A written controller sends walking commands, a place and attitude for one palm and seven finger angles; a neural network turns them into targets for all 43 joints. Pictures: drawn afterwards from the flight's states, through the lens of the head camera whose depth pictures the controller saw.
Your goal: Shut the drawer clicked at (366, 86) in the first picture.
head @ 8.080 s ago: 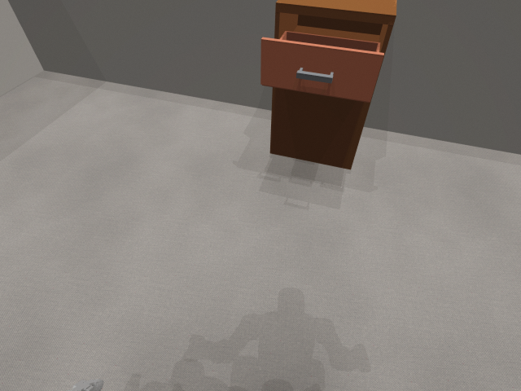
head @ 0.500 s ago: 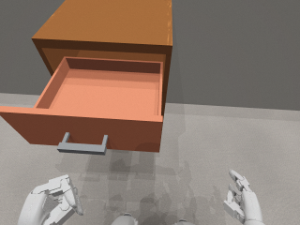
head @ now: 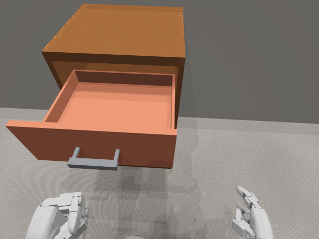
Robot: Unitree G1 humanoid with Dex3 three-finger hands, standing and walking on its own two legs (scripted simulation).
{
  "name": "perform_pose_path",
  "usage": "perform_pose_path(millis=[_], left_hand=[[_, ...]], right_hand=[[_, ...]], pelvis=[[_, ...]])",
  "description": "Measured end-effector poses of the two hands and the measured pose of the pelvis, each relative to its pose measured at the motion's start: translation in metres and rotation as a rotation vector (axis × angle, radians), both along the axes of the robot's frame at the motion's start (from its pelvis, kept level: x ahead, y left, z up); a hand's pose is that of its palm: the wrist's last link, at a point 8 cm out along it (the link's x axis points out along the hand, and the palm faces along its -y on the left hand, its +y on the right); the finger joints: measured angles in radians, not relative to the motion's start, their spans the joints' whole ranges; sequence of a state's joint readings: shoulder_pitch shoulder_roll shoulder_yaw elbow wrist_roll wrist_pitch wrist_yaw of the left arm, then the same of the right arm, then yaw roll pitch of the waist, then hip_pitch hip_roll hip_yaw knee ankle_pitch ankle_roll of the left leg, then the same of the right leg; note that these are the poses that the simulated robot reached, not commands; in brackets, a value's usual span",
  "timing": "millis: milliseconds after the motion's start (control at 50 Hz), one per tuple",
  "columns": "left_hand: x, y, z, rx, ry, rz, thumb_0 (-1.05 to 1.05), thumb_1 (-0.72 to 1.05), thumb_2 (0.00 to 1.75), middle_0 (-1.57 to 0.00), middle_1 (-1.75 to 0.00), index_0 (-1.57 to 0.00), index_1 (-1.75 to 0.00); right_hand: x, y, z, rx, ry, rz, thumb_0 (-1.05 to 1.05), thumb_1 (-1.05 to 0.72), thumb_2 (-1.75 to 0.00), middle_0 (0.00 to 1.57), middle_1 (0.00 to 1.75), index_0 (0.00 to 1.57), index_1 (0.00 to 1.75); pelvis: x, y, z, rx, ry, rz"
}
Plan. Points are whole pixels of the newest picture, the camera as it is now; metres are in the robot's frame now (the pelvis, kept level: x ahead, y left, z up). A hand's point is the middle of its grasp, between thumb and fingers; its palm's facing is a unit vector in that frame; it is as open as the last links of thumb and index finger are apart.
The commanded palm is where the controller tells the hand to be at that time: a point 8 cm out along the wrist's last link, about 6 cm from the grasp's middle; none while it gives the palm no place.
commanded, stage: raise the hand and make a fist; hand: left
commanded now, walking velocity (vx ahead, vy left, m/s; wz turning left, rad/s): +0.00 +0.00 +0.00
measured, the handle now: (95, 157) +0.33 +0.21 -0.01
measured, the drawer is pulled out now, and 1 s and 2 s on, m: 0.29 0.29 0.29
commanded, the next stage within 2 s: bring the fist close to the handle in 0.26 s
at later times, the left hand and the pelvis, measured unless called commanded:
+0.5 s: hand (84, 224) +0.15 +0.16 +0.08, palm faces +0.05 -1.00 -0.07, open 3.2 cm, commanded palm +0.11 +0.21 +0.08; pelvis +0.00 -0.01 +0.00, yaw +0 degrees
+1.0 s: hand (94, 207) +0.19 +0.16 +0.02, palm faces +0.02 -1.00 -0.05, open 3.3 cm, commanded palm +0.17 +0.22 +0.03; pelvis +0.00 -0.01 -0.03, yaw +0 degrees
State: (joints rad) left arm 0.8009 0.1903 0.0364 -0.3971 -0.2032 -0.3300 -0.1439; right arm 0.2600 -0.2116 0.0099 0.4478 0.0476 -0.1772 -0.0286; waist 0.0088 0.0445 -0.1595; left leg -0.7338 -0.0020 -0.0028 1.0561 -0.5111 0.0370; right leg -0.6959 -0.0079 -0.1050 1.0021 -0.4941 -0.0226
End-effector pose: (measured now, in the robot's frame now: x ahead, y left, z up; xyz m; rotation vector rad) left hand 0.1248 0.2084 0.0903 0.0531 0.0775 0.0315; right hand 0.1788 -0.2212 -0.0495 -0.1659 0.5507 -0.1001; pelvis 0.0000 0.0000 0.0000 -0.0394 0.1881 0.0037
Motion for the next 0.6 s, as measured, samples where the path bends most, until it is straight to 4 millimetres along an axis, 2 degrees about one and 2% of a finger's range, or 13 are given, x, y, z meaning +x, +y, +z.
perform_pose_path(millis=[180,420,600], left_hand=[[0.001,0.001,0.0,0.013,-0.006,0.009,0.01,0.9,0.9,-1.4,-1.6,-1.4,-1.6],[-0.004,0.0,-0.001,0.018,0.0,0.017,0.01,0.9,0.9,-1.4,-1.6,-1.4,-1.6],[0.008,0.002,-0.024,0.007,0.003,0.006,0.01,0.9,0.9,-1.4,-1.6,-1.4,-1.6]], right_hand=[[0.0,-0.009,-0.003,-0.006,0.009,-0.018,0.01,-0.91,-0.9,0.21,0.3,0.21,0.3],[0.011,-0.009,-0.001,0.008,-0.013,-0.007,0.01,-0.91,-0.9,0.21,0.3,0.21,0.3],[0.009,-0.016,-0.011,-0.021,0.012,0.003,0.01,-0.91,-0.9,0.21,0.3,0.21,0.3]], pelvis=[[0.002,-0.004,-0.001,0.003,0.008,-0.002],[0.002,-0.01,-0.001,0.005,0.008,0.004],[-0.001,-0.014,-0.008,0.002,0.034,0.007]])
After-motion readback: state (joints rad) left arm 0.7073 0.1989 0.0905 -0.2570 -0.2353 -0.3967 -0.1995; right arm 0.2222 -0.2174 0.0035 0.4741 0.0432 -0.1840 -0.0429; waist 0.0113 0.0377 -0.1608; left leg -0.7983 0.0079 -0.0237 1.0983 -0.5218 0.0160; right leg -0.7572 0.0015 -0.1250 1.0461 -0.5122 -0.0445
